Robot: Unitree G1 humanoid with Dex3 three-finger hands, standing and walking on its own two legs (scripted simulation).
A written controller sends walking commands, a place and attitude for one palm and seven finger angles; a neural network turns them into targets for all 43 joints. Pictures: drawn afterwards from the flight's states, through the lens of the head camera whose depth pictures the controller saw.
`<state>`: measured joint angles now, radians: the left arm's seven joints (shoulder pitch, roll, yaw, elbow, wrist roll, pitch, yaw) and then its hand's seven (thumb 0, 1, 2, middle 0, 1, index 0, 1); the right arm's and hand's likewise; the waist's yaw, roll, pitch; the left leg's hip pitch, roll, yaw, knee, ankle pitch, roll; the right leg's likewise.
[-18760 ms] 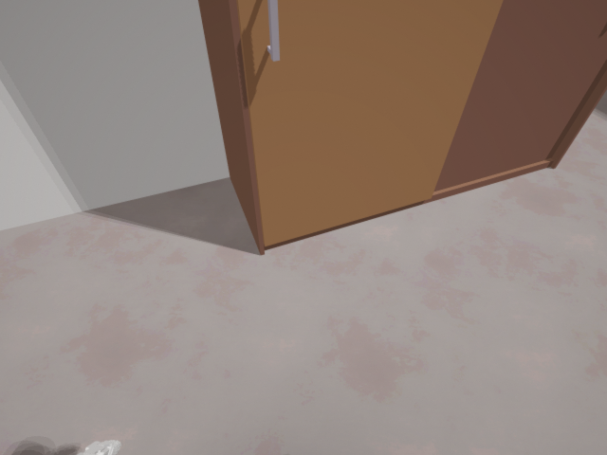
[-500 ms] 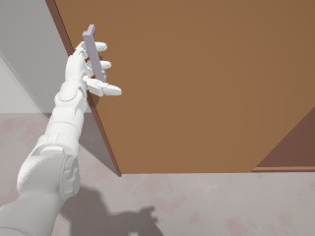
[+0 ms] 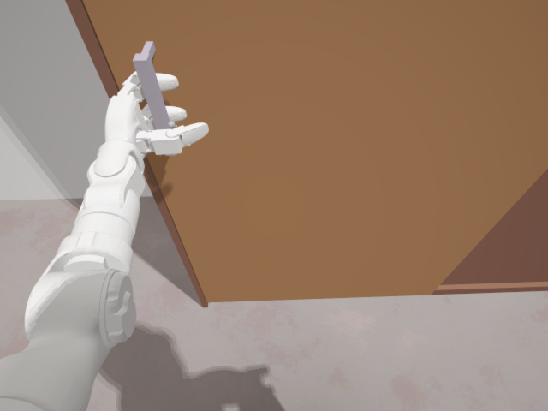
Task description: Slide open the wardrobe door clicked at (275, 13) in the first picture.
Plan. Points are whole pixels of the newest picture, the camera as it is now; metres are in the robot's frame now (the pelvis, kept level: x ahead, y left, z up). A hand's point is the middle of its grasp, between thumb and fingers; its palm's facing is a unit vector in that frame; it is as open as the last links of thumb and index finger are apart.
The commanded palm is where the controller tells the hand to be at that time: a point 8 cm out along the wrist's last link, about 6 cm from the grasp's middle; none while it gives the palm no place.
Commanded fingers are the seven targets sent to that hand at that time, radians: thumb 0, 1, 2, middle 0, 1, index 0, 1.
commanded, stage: grip the handle and tug to test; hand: left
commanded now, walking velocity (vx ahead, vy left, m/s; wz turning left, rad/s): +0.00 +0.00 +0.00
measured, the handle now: (160, 102) +0.54 +0.16 +0.17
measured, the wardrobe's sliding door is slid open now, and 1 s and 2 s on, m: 0.00 0.00 0.07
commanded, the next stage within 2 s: tug the door sideways, standing still in 1.02 s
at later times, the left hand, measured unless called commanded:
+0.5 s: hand (170, 123) +0.48 +0.14 +0.17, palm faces +0.02 -1.00 -0.01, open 5.3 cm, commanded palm +0.46 +0.18 +0.17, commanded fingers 0.00 0.90 0.90 -0.45 -1.40 -0.45 -1.40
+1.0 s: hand (171, 124) +0.48 +0.14 +0.17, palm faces +0.01 -1.00 +0.02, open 5.3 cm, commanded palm +0.43 +0.19 +0.17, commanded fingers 0.00 0.90 0.90 -0.45 -1.40 -0.45 -1.40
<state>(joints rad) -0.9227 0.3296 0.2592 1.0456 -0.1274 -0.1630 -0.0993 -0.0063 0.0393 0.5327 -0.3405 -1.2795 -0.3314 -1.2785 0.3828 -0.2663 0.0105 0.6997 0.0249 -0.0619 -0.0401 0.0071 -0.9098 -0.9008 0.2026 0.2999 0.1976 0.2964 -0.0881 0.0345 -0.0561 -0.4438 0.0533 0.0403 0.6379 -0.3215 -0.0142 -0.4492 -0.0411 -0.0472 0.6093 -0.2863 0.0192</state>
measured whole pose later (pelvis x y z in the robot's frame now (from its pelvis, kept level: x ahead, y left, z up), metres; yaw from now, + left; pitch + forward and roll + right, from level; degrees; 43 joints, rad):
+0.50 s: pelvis +0.00 +0.00 +0.00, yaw +1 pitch +8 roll -1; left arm -0.96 0.32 0.23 1.07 -0.13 -0.16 -0.10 0.01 0.75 0.84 -0.42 -1.40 -0.41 -1.40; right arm 0.36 -0.26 0.01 0.70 0.02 -0.07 -0.04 0.01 -0.91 -0.90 0.20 0.30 0.20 0.30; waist -0.07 0.03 -0.06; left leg -0.46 0.05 0.02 0.65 -0.33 -0.02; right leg -0.46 -0.05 -0.07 0.62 -0.30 0.02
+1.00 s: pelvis +0.01 +0.00 +0.00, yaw -1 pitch +7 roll -1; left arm -0.81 0.32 0.28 0.90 -0.15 -0.11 -0.10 0.01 0.78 0.81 -0.36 -1.40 -0.37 -1.40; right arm 0.39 -0.27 0.01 0.67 0.03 -0.04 -0.03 0.01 -0.91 -0.90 0.20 0.30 0.20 0.30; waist -0.09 0.04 -0.07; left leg -0.41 0.06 0.06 0.62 -0.33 -0.01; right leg -0.43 -0.03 -0.03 0.59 -0.29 0.02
